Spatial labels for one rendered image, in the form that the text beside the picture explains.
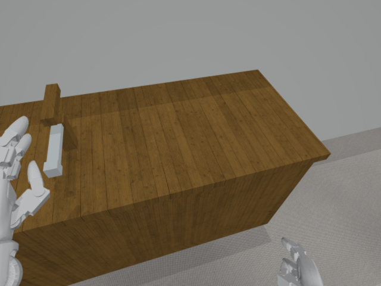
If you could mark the left robot hand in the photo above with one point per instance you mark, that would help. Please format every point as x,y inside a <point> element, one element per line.
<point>13,146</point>

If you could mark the counter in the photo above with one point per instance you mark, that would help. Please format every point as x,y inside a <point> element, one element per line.
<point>155,169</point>

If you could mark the robot left forearm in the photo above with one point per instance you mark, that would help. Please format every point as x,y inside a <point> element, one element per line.
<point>11,270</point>

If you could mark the right robot hand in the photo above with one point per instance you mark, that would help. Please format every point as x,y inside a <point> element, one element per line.
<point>303,273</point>

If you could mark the tap lever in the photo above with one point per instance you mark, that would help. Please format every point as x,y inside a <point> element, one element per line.
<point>52,167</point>

